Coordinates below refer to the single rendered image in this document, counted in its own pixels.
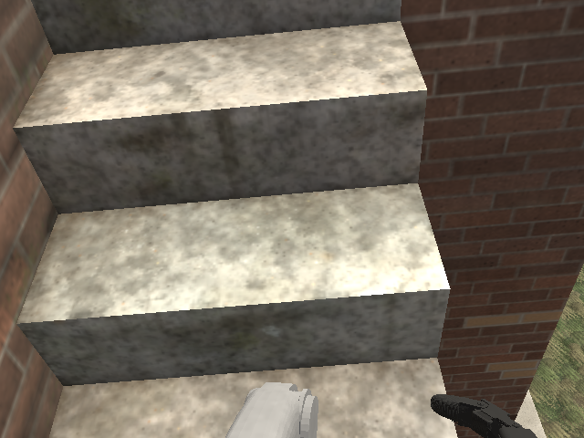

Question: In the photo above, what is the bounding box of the robot left thigh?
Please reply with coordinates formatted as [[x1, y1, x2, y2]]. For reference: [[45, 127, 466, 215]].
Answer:
[[225, 382, 318, 438]]

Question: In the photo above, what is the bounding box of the right robot hand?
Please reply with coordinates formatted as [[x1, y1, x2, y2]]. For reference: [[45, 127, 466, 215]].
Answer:
[[431, 394, 537, 438]]

